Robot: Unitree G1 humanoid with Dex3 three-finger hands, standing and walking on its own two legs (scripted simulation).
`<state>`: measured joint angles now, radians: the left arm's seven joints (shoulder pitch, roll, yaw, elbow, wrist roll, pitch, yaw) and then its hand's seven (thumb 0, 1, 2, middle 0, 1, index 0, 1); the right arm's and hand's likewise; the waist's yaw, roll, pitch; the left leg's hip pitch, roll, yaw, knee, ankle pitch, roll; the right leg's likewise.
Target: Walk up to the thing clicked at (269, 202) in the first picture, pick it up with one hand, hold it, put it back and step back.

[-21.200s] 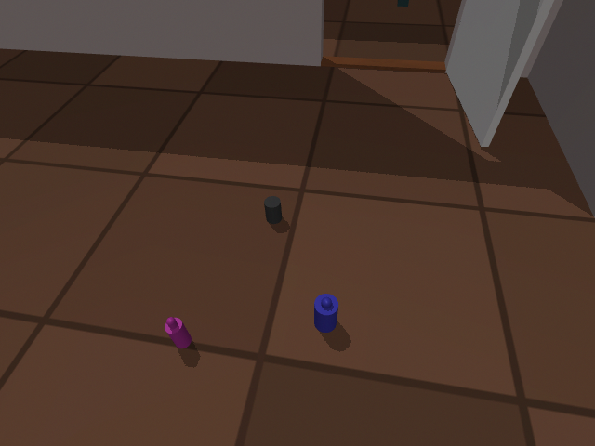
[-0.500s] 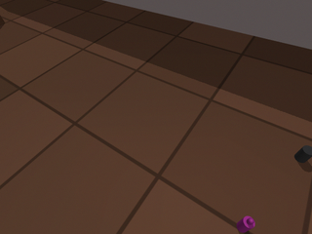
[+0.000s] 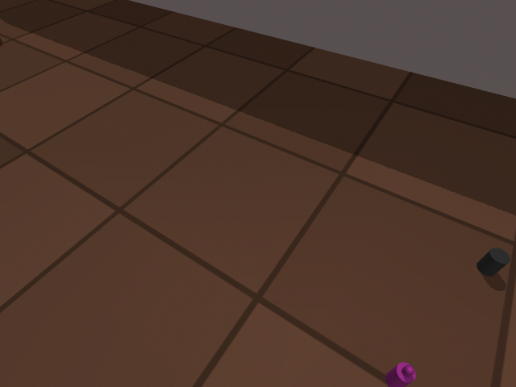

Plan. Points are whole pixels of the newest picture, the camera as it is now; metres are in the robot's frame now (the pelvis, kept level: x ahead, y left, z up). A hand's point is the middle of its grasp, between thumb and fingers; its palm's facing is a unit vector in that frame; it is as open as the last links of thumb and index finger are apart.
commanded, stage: stand
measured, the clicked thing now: (492, 262) +0.67 -0.97 -0.73
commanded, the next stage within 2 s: none
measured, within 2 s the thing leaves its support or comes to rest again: neither
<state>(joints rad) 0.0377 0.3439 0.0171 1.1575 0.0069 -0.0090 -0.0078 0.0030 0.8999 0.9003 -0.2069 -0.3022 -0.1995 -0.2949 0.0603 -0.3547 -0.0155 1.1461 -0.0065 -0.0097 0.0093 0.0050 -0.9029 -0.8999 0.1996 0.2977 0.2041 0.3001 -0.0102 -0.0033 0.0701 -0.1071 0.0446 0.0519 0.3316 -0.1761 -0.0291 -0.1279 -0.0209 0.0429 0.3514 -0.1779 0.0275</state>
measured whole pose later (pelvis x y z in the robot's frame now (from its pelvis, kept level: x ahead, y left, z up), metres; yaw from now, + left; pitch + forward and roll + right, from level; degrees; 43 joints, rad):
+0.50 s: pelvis +0.00 +0.00 +0.00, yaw +1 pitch -2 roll +0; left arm 0.11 0.35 0.01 1.16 0.01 -0.01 -0.01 0.00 0.90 0.90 -0.21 -0.30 -0.20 -0.29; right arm 0.09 -0.35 -0.02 1.16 -0.01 0.00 0.02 0.01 -0.90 -0.90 0.20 0.30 0.20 0.30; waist 0.00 0.00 0.06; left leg -0.13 0.04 0.04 0.33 -0.17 -0.02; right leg -0.14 -0.03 0.03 0.34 -0.17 0.03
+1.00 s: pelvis +0.01 +0.00 +0.00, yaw +1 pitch -2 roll +0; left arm 0.09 0.35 0.01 1.14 0.01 -0.01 -0.01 0.00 0.90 0.90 -0.21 -0.30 -0.20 -0.29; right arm 0.09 -0.35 -0.01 1.15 -0.01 -0.01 0.01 0.00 -0.90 -0.90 0.20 0.30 0.20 0.30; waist 0.00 0.00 0.05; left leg -0.11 0.03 0.03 0.32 -0.17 -0.02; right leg -0.11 -0.03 0.02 0.33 -0.18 0.03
